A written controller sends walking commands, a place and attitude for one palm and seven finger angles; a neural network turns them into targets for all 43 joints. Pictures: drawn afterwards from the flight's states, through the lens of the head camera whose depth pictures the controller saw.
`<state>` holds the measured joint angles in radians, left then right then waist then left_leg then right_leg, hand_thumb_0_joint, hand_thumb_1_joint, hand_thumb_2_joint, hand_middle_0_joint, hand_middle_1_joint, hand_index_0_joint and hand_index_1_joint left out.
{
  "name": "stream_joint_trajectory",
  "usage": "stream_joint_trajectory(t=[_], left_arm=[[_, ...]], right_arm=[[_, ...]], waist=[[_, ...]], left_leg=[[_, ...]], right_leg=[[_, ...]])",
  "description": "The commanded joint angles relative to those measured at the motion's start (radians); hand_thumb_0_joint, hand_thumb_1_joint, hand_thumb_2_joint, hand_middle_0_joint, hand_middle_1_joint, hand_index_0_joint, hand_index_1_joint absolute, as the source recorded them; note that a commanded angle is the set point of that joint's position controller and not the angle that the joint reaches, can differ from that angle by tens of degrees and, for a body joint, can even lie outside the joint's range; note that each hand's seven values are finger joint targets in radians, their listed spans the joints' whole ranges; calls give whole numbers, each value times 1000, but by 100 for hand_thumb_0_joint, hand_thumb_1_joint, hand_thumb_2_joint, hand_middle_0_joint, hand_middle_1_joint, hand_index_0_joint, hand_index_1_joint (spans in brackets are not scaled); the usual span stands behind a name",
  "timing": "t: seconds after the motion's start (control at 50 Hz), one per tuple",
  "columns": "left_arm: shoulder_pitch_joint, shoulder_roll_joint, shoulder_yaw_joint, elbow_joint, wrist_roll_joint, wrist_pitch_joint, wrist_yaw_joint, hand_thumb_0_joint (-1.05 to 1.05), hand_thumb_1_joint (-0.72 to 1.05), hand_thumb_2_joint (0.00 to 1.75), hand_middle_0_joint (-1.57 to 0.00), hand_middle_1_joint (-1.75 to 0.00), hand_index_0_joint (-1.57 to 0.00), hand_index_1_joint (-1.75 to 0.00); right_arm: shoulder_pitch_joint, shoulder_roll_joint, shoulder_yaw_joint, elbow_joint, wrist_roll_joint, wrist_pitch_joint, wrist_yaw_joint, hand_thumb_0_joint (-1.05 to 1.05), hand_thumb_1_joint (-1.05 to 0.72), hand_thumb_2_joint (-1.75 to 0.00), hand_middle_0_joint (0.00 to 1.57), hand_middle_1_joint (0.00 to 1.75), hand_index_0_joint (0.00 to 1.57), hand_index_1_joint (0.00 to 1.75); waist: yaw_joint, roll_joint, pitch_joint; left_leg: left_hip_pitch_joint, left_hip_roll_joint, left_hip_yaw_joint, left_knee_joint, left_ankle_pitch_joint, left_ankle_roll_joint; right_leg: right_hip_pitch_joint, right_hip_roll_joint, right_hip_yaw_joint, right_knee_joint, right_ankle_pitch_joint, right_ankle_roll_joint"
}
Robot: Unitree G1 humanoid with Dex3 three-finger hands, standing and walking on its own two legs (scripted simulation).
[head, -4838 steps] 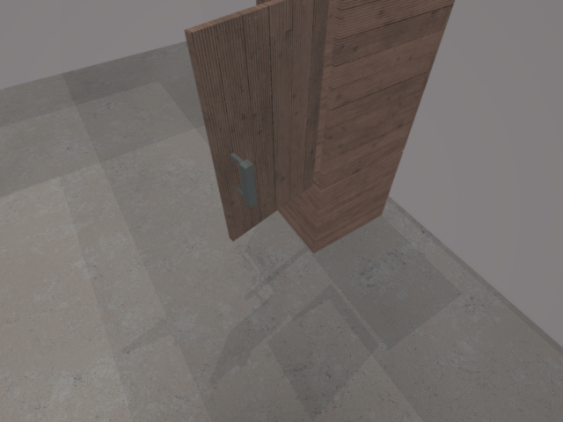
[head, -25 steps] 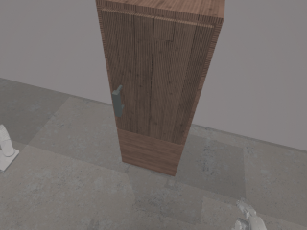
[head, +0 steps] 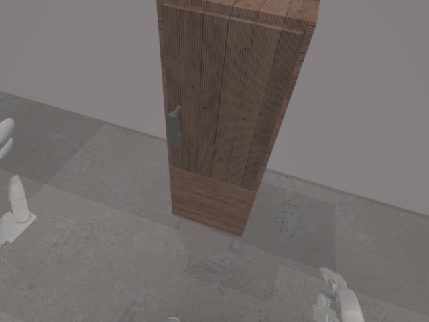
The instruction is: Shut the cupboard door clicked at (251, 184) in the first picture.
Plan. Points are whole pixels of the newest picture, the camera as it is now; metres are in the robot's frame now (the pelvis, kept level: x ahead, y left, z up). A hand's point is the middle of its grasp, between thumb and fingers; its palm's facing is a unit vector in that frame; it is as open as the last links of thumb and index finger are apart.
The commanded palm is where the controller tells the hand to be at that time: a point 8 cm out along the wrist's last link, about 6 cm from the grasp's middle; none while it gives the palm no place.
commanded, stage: step back with the hand held close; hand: left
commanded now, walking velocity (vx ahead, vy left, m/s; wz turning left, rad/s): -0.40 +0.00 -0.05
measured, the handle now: (176, 126) +0.70 +0.15 -0.09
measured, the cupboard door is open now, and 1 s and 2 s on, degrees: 0 0 0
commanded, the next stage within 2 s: stop stepping back and stand still in 0.04 s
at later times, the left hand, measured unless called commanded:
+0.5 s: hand out of the picture +0.11 +0.26 +0.18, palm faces +0.42 -0.82 -0.39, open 7.4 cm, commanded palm +0.05 +0.30 +0.19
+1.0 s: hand out of the picture +0.11 +0.27 +0.17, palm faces +0.41 -0.80 -0.44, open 7.4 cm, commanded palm +0.06 +0.31 +0.19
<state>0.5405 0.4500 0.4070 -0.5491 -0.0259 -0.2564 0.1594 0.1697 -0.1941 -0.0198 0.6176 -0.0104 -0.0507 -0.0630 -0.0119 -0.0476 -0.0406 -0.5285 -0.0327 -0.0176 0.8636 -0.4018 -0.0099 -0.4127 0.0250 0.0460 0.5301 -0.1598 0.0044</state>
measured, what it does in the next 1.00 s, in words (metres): steps on the spot: left foot, then right foot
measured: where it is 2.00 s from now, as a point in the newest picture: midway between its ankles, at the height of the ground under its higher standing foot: outside the picture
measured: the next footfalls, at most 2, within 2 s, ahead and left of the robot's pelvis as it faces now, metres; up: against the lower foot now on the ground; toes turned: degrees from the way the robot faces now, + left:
left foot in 0.08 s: -0.01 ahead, +0.12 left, +0.00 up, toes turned -3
right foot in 0.32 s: -0.09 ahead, -0.07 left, +0.00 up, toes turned -5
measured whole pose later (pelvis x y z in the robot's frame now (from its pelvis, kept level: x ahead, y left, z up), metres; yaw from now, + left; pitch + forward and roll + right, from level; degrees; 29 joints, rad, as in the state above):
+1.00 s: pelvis -0.10 +0.02 +0.01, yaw -4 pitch +0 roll -1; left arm 0.58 0.40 0.39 -0.45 -0.05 -0.16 0.17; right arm 0.27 -0.19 0.02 0.66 -0.01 -0.07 -0.07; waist 0.00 0.04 -0.08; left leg -0.35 0.02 0.01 0.59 -0.24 0.00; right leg -0.18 0.07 -0.05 0.48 -0.30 -0.06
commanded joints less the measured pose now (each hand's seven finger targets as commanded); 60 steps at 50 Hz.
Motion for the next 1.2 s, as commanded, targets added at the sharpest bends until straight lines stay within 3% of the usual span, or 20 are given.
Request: stream_joint_trajectory(t=[0.0,0.02,0.04,0.06,0.1,0.16,0.24,0.28,0.42,0.52,0.56,0.6,0.62,0.68,0.76,0.82,0.88,0.92,1.08,1.18], left_arm=[[-31,176,166,-100,-8,-32,42,0,90,90,-20,-30,-20,-30],[-62,159,137,-125,-15,-42,36,0,90,90,-20,-30,-20,-30],[-69,165,155,-158,-12,-55,37,0,90,90,-20,-30,-20,-30],[-93,172,168,-169,-6,-59,38,0,90,90,-20,-30,-20,-30],[-55,185,196,-151,-26,-64,28,0,90,90,-20,-30,-20,-30],[-10,111,118,-260,-31,-45,14,0,90,90,-20,-30,-20,-30],[-37,111,99,-252,-24,-1,19,0,90,90,-20,-30,-20,-30],[-61,153,133,-199,-14,11,29,0,90,90,-20,-30,-20,-30],[-10,181,169,-73,-35,47,37,0,90,90,-20,-30,-20,-30],[-143,161,113,-73,-13,27,35,0,90,90,-20,-30,-20,-30],[-160,141,97,-48,-3,20,31,0,90,90,-20,-30,-20,-30],[-169,138,105,-109,2,3,36,0,90,90,-20,-30,-20,-30],[-213,158,111,-135,10,-5,35,0,90,90,-20,-30,-20,-30],[-163,133,102,-154,5,-6,31,0,90,90,-20,-30,-20,-30],[14,119,105,-166,-10,19,29,0,90,90,-20,-30,-20,-30],[55,147,147,-101,-14,35,30,0,90,90,-20,-30,-20,-30],[-47,151,140,-74,-23,50,31,0,90,90,-20,-30,-20,-30],[-68,151,135,-60,-26,58,36,0,90,90,-20,-30,-20,-30],[-165,141,86,-72,-8,22,25,0,90,90,-20,-30,-20,-30],[-81,148,119,-119,-15,7,28,0,90,90,-20,-30,-20,-30]], right_arm=[[-46,-108,-17,-136,3,-23,-24,0,-90,-90,20,30,20,30],[-55,-136,-22,-134,10,-28,-34,0,-90,-90,20,30,20,30],[-68,-174,-32,-144,5,-42,-42,0,-90,-90,20,30,20,30],[-43,-144,-41,-136,-13,-63,-40,0,-90,-90,20,30,20,30],[-7,-146,-67,-127,-15,-103,-29,0,-90,-90,20,30,20,30],[9,-138,-55,-120,-7,-129,-2,0,-90,-90,20,30,20,30],[-17,-148,-26,-124,2,-144,-5,0,-90,-90,20,30,20,30],[-18,-142,-14,-118,-3,-135,-11,0,-90,-90,20,30,20,30],[-39,-118,-13,-121,2,-79,-22,0,-90,-90,20,30,20,30],[-33,-135,-12,-114,4,-81,-32,0,-90,-90,20,30,20,30],[-20,-151,-12,-122,2,-91,-42,0,-90,-90,20,30,20,30],[-1,-157,-4,-121,2,-112,-46,0,-90,-90,20,30,20,30],[-16,-148,-3,-128,1,-123,-48,0,-90,-90,20,30,20,30],[-2,-131,-12,-119,-14,-149,-33,0,-90,-90,20,30,20,30],[-5,-125,-4,-133,-7,-143,-20,0,-90,-90,20,30,20,30],[3,-130,-11,-128,-17,-109,-18,0,-90,-90,20,30,20,30],[-7,-121,-16,-117,-12,-79,-17,0,-90,-90,20,30,20,30],[-17,-124,-15,-118,2,-67,-16,0,-90,-90,20,30,20,30],[-28,-129,3,-117,9,-95,-34,0,-90,-90,20,30,20,30],[-28,-132,-9,-140,13,-99,-26,0,-90,-90,20,30,20,30]], waist=[[-23,-7,1],[-29,163,26],[-11,400,4],[-4,403,-49],[14,282,-167],[10,229,-222],[-7,228,-131],[-16,177,-82],[-7,-18,-35],[-28,-27,102],[-28,106,160],[-25,369,110],[-16,400,108],[1,225,20],[-1,245,-83],[-12,161,-85],[-11,-20,-27],[-10,-86,34],[4,155,-15],[10,129,-118]], left_leg=[[239,49,-32,-326,66,5],[197,87,-52,-510,165,5],[16,281,-265,-631,305,75],[-29,374,-319,-616,432,131],[115,377,-251,-533,533,160],[338,318,-160,-436,695,127],[217,242,-138,-504,166,71],[116,172,-84,-514,-95,33],[255,46,20,-177,81,-5],[237,65,15,-264,31,19],[217,101,-86,-433,-88,48],[165,245,-379,-741,-426,81],[106,301,-466,-819,-517,92],[169,275,-330,-775,-289,68],[223,179,-123,-673,-117,14],[158,118,-42,-508,-42,2],[211,75,-6,-267,42,-5],[190,80,-11,-181,117,1],[335,146,-81,-427,523,50],[315,139,-66,-413,540,41]], right_leg=[[-135,-170,107,-163,-47,-64],[-71,-88,33,-20,-23,-26],[63,23,-32,217,-86,18],[101,53,6,388,-256,15],[53,38,20,469,-319,13],[25,18,-12,266,-266,18],[202,34,-72,-68,-158,27],[267,-16,-11,-151,-182,-20],[-4,-211,191,-332,-456,-134],[-87,-200,125,-264,-550,-109],[-94,-100,57,-135,-504,-74],[-4,35,-68,167,-357,-13],[33,45,-58,290,-317,-3],[123,25,-56,234,-292,-11],[302,33,-122,-97,-194,-22],[319,-60,-4,-187,-201,-73],[91,-213,224,-323,-471,-146],[44,-256,251,-344,-414,-167],[176,-67,9,-87,142,-17],[301,-71,14,-95,196,-18]])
